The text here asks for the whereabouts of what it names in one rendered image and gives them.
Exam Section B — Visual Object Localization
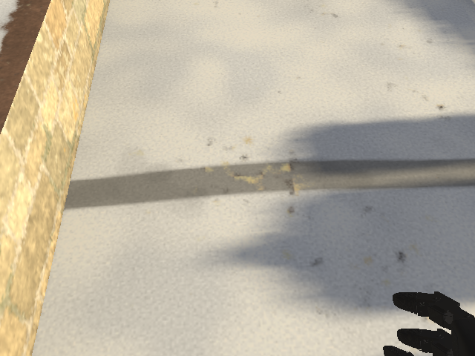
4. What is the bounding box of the right robot hand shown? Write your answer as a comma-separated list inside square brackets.
[383, 291, 475, 356]

